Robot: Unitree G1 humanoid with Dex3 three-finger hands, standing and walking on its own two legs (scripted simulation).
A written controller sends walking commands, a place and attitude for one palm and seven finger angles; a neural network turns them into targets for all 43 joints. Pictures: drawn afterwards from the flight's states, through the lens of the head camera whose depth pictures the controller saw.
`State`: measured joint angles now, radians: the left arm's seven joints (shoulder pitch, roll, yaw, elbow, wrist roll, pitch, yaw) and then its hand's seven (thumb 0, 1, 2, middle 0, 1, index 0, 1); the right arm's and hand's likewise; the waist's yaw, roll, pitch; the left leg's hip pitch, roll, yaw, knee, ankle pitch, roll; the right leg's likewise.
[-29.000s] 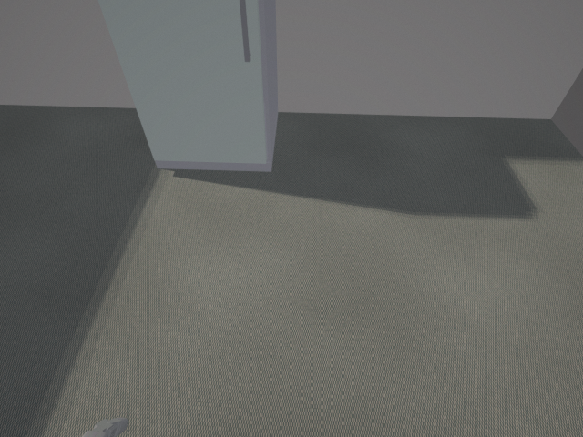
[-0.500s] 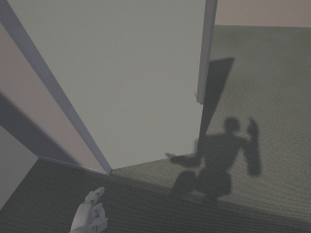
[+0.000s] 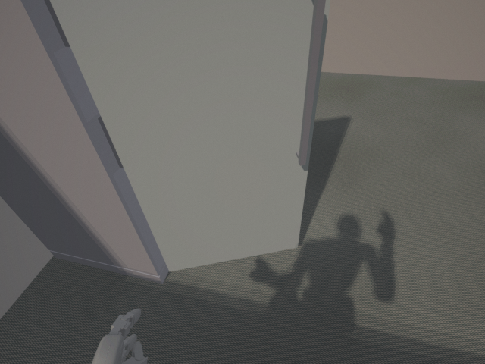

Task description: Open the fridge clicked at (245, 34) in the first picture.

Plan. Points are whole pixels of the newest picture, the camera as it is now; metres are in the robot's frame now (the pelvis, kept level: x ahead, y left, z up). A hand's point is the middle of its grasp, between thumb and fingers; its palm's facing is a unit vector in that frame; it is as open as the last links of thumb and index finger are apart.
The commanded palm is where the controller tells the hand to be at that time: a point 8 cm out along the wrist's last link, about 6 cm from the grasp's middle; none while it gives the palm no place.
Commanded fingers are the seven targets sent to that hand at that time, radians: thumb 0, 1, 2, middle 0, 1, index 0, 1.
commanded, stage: stop stepping back and stand still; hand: right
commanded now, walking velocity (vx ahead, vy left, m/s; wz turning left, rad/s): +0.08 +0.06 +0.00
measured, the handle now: (306, 92) +0.76 -0.10 +0.11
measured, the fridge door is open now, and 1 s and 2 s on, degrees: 65 65 65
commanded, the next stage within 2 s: let the arm hang, fingers relaxed in 0.08 s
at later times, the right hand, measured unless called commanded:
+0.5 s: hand out of the picture +0.07 -0.16 -0.18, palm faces +0.11 +0.98 -0.19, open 6.9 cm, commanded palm none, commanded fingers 0.00 -0.90 -0.90 0.20 0.30 0.20 0.30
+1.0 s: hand out of the picture +0.02 -0.19 -0.17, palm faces +0.07 +0.98 -0.18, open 7.3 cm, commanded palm none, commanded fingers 0.00 -0.90 -0.90 0.20 0.30 0.20 0.30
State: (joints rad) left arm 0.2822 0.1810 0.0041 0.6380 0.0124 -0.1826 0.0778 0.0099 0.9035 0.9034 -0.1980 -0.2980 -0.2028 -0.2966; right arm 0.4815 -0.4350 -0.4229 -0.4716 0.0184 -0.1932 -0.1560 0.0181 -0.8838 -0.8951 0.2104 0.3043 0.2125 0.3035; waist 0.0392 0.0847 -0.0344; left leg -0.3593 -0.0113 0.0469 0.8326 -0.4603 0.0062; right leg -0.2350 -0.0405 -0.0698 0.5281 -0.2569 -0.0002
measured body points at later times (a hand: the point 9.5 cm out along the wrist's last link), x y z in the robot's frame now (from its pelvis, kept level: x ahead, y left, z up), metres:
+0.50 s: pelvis +0.00 +0.02 -0.02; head +0.03 +0.01 +0.43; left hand +0.08 +0.26 -0.16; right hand +0.07 -0.21 -0.16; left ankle +0.04 +0.10 -0.73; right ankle +0.05 -0.11 -0.73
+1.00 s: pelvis +0.00 -0.01 +0.01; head +0.00 -0.02 +0.46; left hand +0.04 +0.22 -0.14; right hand +0.02 -0.24 -0.15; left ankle +0.04 +0.10 -0.73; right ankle -0.02 -0.09 -0.73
